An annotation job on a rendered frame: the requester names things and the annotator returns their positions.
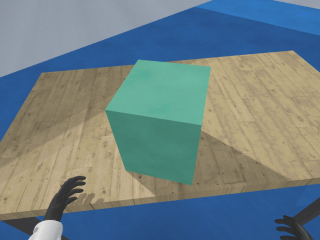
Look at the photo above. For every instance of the left robot hand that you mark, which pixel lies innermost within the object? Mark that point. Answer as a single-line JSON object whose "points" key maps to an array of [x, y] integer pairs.
{"points": [[61, 199]]}

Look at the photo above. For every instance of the table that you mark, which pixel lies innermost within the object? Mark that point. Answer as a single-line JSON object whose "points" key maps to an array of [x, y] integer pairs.
{"points": [[260, 131]]}

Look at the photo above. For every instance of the right robot hand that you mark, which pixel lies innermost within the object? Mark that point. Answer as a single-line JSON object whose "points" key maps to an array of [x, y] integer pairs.
{"points": [[297, 229]]}

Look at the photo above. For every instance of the robot left forearm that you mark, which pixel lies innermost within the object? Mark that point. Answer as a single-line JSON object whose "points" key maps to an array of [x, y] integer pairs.
{"points": [[47, 230]]}

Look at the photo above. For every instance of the carton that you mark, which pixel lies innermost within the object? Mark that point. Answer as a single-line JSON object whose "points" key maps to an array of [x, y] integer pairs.
{"points": [[156, 118]]}

